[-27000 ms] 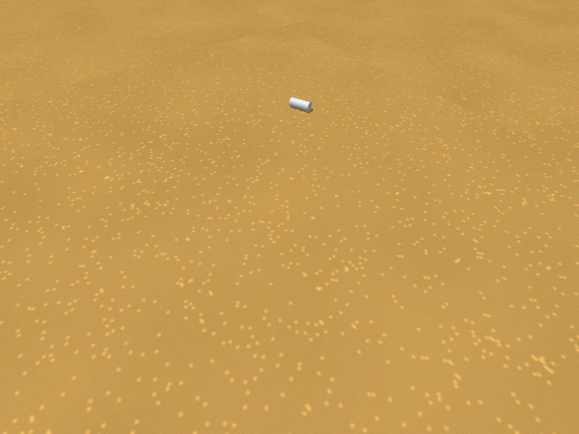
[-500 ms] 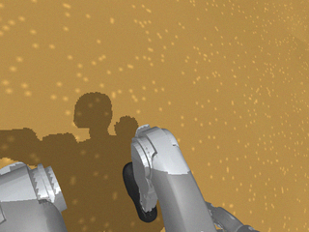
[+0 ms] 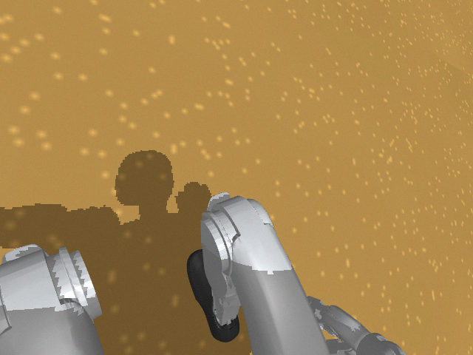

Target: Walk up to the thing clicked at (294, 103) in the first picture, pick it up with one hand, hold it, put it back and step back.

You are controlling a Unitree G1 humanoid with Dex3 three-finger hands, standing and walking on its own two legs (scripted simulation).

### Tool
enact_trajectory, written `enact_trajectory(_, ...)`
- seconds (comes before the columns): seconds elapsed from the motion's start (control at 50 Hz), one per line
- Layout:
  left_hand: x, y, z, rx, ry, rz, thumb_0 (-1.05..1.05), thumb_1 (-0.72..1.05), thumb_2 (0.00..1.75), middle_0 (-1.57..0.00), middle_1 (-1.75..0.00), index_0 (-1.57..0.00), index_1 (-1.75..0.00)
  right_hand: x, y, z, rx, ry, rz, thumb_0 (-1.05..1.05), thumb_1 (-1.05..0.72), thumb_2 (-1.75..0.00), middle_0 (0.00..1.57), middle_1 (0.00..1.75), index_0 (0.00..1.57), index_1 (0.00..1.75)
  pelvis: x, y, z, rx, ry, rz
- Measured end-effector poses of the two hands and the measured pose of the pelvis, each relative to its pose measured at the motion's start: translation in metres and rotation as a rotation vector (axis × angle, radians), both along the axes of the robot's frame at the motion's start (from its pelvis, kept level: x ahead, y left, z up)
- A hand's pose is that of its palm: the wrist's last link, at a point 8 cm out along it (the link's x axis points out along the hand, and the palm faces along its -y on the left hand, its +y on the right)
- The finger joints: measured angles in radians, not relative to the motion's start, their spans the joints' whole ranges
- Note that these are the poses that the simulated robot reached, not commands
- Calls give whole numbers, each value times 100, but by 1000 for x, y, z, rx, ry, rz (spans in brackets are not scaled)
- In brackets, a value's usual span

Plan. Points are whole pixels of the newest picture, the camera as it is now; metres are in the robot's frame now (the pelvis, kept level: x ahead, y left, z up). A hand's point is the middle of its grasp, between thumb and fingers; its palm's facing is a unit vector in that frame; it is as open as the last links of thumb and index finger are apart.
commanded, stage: close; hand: left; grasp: from above
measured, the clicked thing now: out of the picture +0.42 +0.34 -0.27
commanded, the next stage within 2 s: settle in 0.24 s
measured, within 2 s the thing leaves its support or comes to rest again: leaves its support in 0.62 s
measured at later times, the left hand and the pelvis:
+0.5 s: hand out of the picture +0.40 +0.34 -0.25, palm faces -0.46 -0.18 -0.87, open 8.9 cm; pelvis +0.00 +0.00 -0.01, yaw +0 degrees
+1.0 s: hand out of the picture +0.41 +0.36 -0.16, palm faces -0.44 -0.11 -0.89, open 8.8 cm; pelvis +0.01 +0.00 +0.02, yaw +3 degrees
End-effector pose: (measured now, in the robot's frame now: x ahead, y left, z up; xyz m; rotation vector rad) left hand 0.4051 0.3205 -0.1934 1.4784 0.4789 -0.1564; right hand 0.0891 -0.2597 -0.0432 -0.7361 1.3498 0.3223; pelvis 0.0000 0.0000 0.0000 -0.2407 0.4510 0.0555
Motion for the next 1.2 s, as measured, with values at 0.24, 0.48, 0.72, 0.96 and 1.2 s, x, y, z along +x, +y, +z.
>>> enact_trajectory(0.24, 22, 27, 1, -52, 68, 136, -1, 24, 32, -73, -44, -76, -40, -12, -4, -1, -14, 33, -36, 0, -89, -90, 20, 30, 20, 30, 5, 1, -5, -8, 8, 5)
enact_trajectory(0.48, 7, 24, 2, -72, 92, 31, 0, 23, 31, -74, -43, -77, -39, -15, 15, -18, 35, 64, -17, 0, -90, -90, 20, 30, 21, 30, 3, -2, -5, -3, -11, 3)
enact_trajectory(0.72, 17, 20, 25, -48, -68, 3, 0, 20, 31, -79, -41, -82, -37, -5, 6, -12, 8, 14, -41, 0, -91, -90, 20, 30, 21, 30, 5, -1, -6, 0, 15, 4)
enact_trajectory(0.96, 14, 41, 89, 39, 23, 106, 0, 21, 25, -82, -36, -85, -32, 22, 3, -17, 92, -86, -155, 0, -91, -90, 20, 30, 20, 30, 7, 0, 12, 24, 99, 33)
enact_trajectory(1.2, 1, 25, 108, -34, 90, -2, 0, 20, 23, -84, -33, -87, -29, 19, -12, -18, 57, -57, -198, 0, -92, -91, 20, 30, 20, 30, -1, -11, 25, 61, 94, 57)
